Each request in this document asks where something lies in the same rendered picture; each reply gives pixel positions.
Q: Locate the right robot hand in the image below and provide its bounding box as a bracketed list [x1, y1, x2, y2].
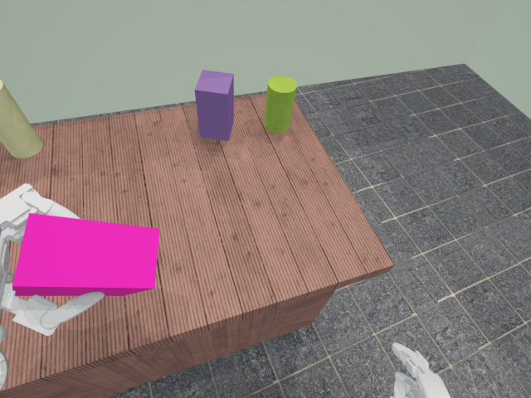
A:
[390, 342, 451, 398]

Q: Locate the sponge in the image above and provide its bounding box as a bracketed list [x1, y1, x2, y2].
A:
[12, 213, 159, 296]

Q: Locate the left robot hand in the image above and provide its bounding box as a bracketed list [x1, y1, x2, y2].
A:
[0, 183, 105, 336]

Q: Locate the table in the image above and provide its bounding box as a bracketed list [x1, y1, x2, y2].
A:
[0, 94, 395, 398]

